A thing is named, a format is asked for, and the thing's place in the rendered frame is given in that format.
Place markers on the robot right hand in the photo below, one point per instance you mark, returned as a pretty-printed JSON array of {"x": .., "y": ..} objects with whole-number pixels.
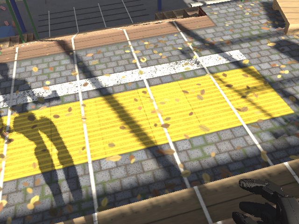
[{"x": 287, "y": 207}]

